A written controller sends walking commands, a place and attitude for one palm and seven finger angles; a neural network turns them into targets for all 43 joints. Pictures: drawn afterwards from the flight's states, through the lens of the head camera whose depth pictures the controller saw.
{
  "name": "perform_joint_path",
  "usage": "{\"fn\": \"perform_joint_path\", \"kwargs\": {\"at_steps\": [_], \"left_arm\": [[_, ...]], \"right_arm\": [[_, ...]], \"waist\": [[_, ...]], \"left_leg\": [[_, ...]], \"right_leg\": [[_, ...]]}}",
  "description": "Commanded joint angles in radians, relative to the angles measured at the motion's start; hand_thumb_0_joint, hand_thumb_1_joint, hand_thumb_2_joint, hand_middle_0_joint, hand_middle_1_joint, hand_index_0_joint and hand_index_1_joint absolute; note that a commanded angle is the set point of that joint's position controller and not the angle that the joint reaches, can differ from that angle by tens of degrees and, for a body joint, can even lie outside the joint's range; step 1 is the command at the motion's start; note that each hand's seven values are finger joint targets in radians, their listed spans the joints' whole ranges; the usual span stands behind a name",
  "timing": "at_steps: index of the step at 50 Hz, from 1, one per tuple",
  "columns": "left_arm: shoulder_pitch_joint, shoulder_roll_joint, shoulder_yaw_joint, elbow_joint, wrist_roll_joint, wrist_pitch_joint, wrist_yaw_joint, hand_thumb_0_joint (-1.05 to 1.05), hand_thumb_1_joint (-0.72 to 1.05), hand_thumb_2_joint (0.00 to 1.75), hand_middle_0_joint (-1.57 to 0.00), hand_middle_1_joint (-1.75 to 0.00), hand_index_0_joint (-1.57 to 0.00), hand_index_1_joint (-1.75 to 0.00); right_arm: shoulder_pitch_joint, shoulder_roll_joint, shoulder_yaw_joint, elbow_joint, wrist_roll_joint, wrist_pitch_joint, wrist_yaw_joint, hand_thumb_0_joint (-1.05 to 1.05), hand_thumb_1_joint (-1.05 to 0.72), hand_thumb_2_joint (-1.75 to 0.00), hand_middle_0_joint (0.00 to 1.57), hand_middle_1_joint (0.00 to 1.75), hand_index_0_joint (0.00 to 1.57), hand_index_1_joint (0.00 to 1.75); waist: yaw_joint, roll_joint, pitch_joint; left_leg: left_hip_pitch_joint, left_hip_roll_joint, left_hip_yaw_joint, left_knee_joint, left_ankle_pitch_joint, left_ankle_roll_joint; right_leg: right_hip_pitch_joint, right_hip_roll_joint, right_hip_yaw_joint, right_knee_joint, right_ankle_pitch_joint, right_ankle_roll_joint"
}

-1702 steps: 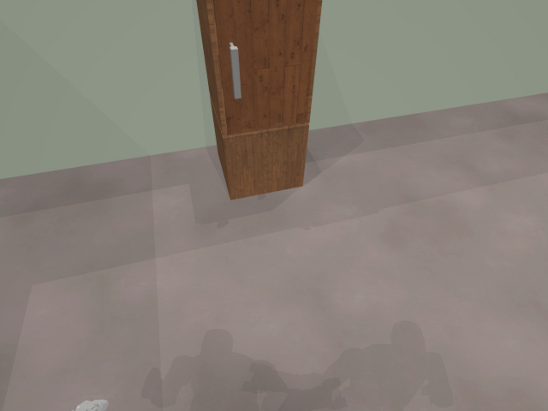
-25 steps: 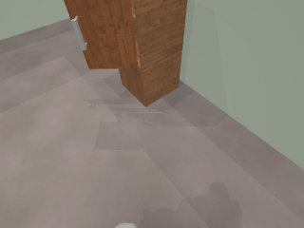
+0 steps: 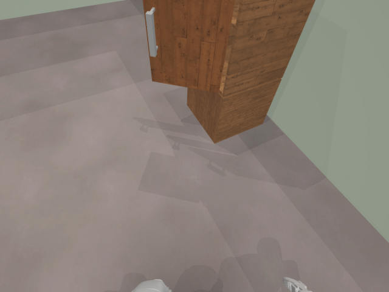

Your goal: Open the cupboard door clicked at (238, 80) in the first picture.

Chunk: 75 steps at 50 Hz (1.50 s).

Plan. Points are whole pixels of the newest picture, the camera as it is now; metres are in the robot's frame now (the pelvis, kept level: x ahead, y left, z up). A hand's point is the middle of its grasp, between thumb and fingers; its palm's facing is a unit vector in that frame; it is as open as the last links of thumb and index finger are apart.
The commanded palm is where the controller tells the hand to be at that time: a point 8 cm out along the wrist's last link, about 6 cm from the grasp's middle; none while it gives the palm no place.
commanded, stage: take the last steps up to it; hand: left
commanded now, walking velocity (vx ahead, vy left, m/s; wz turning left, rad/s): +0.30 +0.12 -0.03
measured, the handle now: (153, 32) +1.03 +0.29 -0.05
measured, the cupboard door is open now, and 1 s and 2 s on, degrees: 50 50 50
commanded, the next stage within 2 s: come to a stop and stand still in 0.98 s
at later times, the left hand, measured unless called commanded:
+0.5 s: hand (139, 218) +0.29 +0.17 -0.14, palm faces -0.02 -0.98 -0.21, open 7.4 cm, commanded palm none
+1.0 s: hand (111, 195) +0.35 +0.27 -0.17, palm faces +0.05 -0.99 -0.16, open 7.4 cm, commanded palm none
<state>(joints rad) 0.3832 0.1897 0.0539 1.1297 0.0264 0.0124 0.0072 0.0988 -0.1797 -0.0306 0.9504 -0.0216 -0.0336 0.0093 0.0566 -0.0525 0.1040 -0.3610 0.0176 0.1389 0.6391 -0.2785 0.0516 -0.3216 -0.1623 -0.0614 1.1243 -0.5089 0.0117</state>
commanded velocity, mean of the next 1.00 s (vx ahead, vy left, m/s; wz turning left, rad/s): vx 0.27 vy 0.10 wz -0.02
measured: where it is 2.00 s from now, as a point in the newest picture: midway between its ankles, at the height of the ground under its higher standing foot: (181, 239)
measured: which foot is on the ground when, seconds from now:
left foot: down 0.00-0.38, up 0.40-0.80, down 0.82-1.00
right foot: up 0.00-0.34, down 0.36-0.82, up 0.84-1.00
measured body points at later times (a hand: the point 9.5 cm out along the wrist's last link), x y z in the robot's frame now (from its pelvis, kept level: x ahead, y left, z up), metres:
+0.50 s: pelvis +0.18 +0.00 +0.02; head +0.21 -0.02 +0.46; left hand +0.29 +0.22 -0.12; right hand +0.13 -0.23 -0.15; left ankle +0.12 +0.12 -0.64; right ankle +0.20 -0.09 -0.72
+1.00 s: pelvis +0.36 +0.10 +0.01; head +0.39 +0.12 +0.46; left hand +0.35 +0.33 -0.15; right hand +0.44 -0.13 -0.12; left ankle +0.40 +0.18 -0.72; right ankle +0.32 -0.03 -0.64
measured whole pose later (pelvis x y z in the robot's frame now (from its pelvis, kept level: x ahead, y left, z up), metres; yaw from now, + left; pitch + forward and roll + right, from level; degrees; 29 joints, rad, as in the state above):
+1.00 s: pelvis +0.36 +0.10 +0.01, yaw -2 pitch -1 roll +1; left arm 0.29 0.18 0.05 1.09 0.03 -0.01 0.00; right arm 0.18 -0.15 -0.03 0.99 -0.02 -0.06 -0.02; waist 0.05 -0.06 0.06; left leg -0.28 0.00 0.16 0.49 -0.20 0.06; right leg -0.47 -0.10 -0.07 1.17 -0.39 -0.02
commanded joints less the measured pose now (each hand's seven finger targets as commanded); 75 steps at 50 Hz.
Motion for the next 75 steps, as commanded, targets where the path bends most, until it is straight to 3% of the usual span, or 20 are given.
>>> {"fn": "perform_joint_path", "kwargs": {"at_steps": [1,16,17,18,19,20,22,25,36,39,40,41,43,49,58,62,65,67,71,75], "left_arm": [[-0.066,0.027,0.012,-0.120,0.004,-0.038,-0.014,0.00,0.90,0.90,-0.20,-0.30,-0.20,-0.30],[-0.202,0.054,0.014,-0.213,0.004,-0.042,-0.025,0.00,0.90,0.90,-0.20,-0.30,-0.20,-0.30],[-0.084,0.090,0.025,-0.180,0.005,-0.053,-0.023,0.00,0.90,0.90,-0.20,-0.30,-0.20,-0.30],[0.078,0.183,0.049,-0.141,0.012,-0.067,-0.013,0.00,0.90,0.90,-0.20,-0.30,-0.20,-0.30],[0.139,0.259,0.060,-0.122,-0.006,-0.064,-0.008,0.00,0.90,0.90,-0.20,-0.30,-0.20,-0.30],[0.084,0.229,0.055,-0.132,-0.013,-0.068,0.001,0.00,0.90,0.90,-0.20,-0.30,-0.20,-0.30],[-0.052,0.136,0.026,-0.161,-0.014,-0.073,0.005,0.00,0.90,0.90,-0.20,-0.30,-0.20,-0.30],[-0.073,0.080,0.014,-0.148,-0.010,-0.092,0.003,0.00,0.90,0.90,-0.20,-0.30,-0.20,-0.30],[0.003,0.136,0.026,-0.055,0.001,-0.094,0.000,0.00,0.90,0.90,-0.20,-0.30,-0.20,-0.30],[-0.030,0.134,0.031,-0.053,-0.001,-0.079,0.003,0.00,0.90,0.90,-0.20,-0.30,-0.20,-0.30],[-0.017,0.106,0.024,-0.063,-0.003,-0.074,-0.002,0.00,0.90,0.90,-0.20,-0.30,-0.20,-0.30],[0.024,0.042,0.013,-0.083,-0.013,-0.070,-0.006,0.00,0.90,0.90,-0.20,-0.30,-0.20,-0.30],[-0.085,0.027,-0.001,-0.132,-0.012,-0.071,0.006,0.00,0.90,0.90,-0.20,-0.30,-0.20,-0.30],[-0.014,0.002,0.002,-0.080,-0.001,-0.032,-0.010,0.00,0.90,0.90,-0.20,-0.30,-0.20,-0.30],[-0.109,0.003,-0.014,-0.118,-0.008,-0.020,0.006,0.00,0.90,0.90,-0.20,-0.30,-0.20,-0.30],[-0.088,0.126,-0.008,-0.111,-0.010,-0.026,0.019,0.00,0.90,0.90,-0.20,-0.30,-0.20,-0.30],[-0.128,0.145,-0.004,-0.121,-0.021,-0.022,0.033,0.00,0.90,0.90,-0.20,-0.30,-0.20,-0.30],[-0.151,0.144,0.003,-0.126,-0.021,-0.014,0.039,0.00,0.90,0.90,-0.20,-0.30,-0.20,-0.30],[-0.170,0.116,0.010,-0.147,-0.024,0.002,0.040,0.00,0.90,0.90,-0.20,-0.30,-0.20,-0.30],[-0.217,0.060,0.007,-0.179,-0.018,0.029,0.034,0.00,0.90,0.90,-0.20,-0.30,-0.20,-0.30]], "right_arm": [[0.180,-0.130,-0.029,0.013,-0.005,-0.014,-0.030,0.00,-0.90,-0.90,0.20,0.30,0.20,0.30],[0.300,-0.130,-0.022,0.105,-0.010,-0.024,-0.025,0.00,-0.90,-0.90,0.20,0.30,0.20,0.30],[0.292,-0.127,-0.020,0.106,0.000,-0.027,-0.024,0.00,-0.90,-0.90,0.20,0.30,0.20,0.30],[0.289,-0.104,-0.022,0.087,0.015,-0.033,-0.015,0.00,-0.90,-0.90,0.20,0.30,0.20,0.30],[0.289,-0.095,-0.021,0.056,0.011,-0.033,-0.013,0.00,-0.90,-0.90,0.20,0.30,0.20,0.30],[0.224,-0.122,-0.029,0.062,0.004,-0.021,-0.015,0.00,-0.90,-0.90,0.20,0.30,0.20,0.30],[0.179,-0.075,-0.029,0.066,0.001,-0.005,-0.010,0.00,-0.90,-0.90,0.20,0.30,0.20,0.30],[0.250,-0.030,-0.023,0.102,-0.004,0.018,0.002,0.00,-0.90,-0.90,0.20,0.30,0.20,0.30],[0.037,-0.027,-0.025,0.008,0.002,0.001,0.034,0.00,-0.90,-0.90,0.20,0.30,0.20,0.30],[0.174,-0.074,-0.033,0.045,-0.001,-0.016,0.021,0.00,-0.90,-0.90,0.20,0.30,0.20,0.30],[0.310,-0.144,-0.047,0.084,-0.007,-0.022,0.008,0.00,-0.90,-0.90,0.20,0.30,0.20,0.30],[0.422,-0.255,-0.074,0.102,-0.021,-0.025,-0.009,0.00,-0.90,-0.90,0.20,0.30,0.20,0.30],[0.398,-0.244,-0.062,0.096,-0.010,-0.013,-0.029,0.00,-0.90,-0.90,0.20,0.30,0.20,0.30],[0.193,-0.104,-0.016,0.038,-0.003,-0.035,-0.037,0.00,-0.90,-0.90,0.20,0.30,0.20,0.30],[0.206,-0.086,-0.002,0.078,-0.004,-0.017,-0.049,0.00,-0.90,-0.90,0.20,0.30,0.20,0.30],[0.246,-0.058,-0.005,0.100,0.020,0.009,-0.044,0.00,-0.90,-0.90,0.20,0.30,0.20,0.30],[0.291,-0.051,-0.010,0.128,0.021,0.045,-0.042,0.00,-0.90,-0.90,0.20,0.30,0.20,0.30],[0.289,-0.048,-0.013,0.133,0.023,0.053,-0.044,0.00,-0.90,-0.90,0.20,0.30,0.20,0.30],[0.279,-0.074,-0.023,0.121,0.011,0.056,-0.053,0.00,-0.90,-0.90,0.20,0.30,0.20,0.30],[0.240,-0.107,-0.030,0.092,-0.005,0.050,-0.065,0.00,-0.90,-0.90,0.20,0.30,0.20,0.30]], "waist": [[-0.060,0.166,-0.060],[-0.017,0.070,-0.045],[0.038,0.020,-0.099],[0.094,-0.146,-0.200],[0.081,-0.252,-0.219],[0.073,-0.181,-0.175],[-0.001,-0.020,-0.061],[-0.050,-0.080,-0.075],[-0.011,-0.123,-0.020],[-0.096,-0.050,-0.053],[-0.146,0.085,-0.136],[-0.168,0.333,-0.229],[-0.150,0.288,-0.212],[-0.028,0.148,-0.097],[-0.025,0.085,-0.080],[-0.048,0.002,-0.111],[-0.066,-0.177,-0.184],[-0.066,-0.131,-0.179],[-0.062,0.094,-0.174],[-0.066,0.225,-0.068]], "left_leg": [[0.163,0.265,-0.298,-0.441,0.015,0.133],[0.238,0.186,-0.113,-0.263,0.387,0.100],[0.154,0.133,-0.075,-0.092,0.400,0.060],[-0.064,0.029,0.000,0.178,0.194,0.003],[-0.242,-0.056,-0.021,0.467,-0.312,-0.037],[-0.278,-0.003,-0.148,0.583,-0.263,-0.038],[-0.264,0.068,-0.183,0.565,-0.074,-0.053],[-0.182,0.086,-0.133,0.439,0.020,-0.083],[-0.120,0.045,-0.043,-0.003,0.075,-0.078],[0.183,-0.001,-0.009,-0.162,0.098,-0.055],[0.384,0.067,-0.071,-0.179,0.114,-0.027],[0.550,0.313,-0.401,-0.234,0.184,0.077],[0.414,0.396,-0.484,-0.341,0.201,0.158],[0.127,0.264,-0.201,-0.444,0.215,0.113],[0.106,0.242,-0.125,-0.325,0.500,0.096],[0.073,0.069,-0.067,-0.173,0.108,-0.055],[0.142,0.030,-0.049,-0.096,0.015,-0.069],[0.129,0.034,-0.060,-0.085,0.002,-0.072],[0.227,0.128,-0.119,-0.165,0.471,-0.042],[0.164,0.294,-0.234,-0.292,0.653,0.123]], "right_leg": [[-0.276,-0.003,0.029,0.113,0.135,-0.018],[0.049,0.111,-0.070,-0.554,0.286,-0.039],[0.257,0.095,-0.029,-0.626,0.327,-0.058],[0.515,-0.127,0.268,-0.698,0.358,-0.142],[0.590,-0.347,0.565,-0.832,0.474,-0.258],[0.469,-0.338,0.581,-0.866,0.445,-0.254],[0.254,-0.243,0.342,-0.890,0.419,-0.188],[0.171,-0.153,0.133,-0.921,0.522,-0.140],[0.227,-0.153,0.052,-0.893,0.487,-0.129],[0.107,-0.103,-0.012,-0.710,0.484,-0.086],[0.016,-0.037,-0.064,-0.488,0.427,-0.058],[-0.193,0.107,-0.139,-0.193,0.018,-0.012],[-0.307,0.090,0.013,0.160,-0.074,-0.044],[-0.187,0.036,0.031,0.020,0.170,-0.021],[0.070,0.090,0.010,-0.472,0.267,-0.007],[0.180,-0.078,0.187,-0.652,0.842,-0.098],[0.175,-0.114,0.193,-0.669,0.984,-0.154],[0.194,-0.116,0.182,-0.653,1.033,-0.168],[0.104,-0.013,0.096,-0.553,0.814,-0.096],[-0.037,0.128,0.050,-0.273,0.009,-0.027]]}}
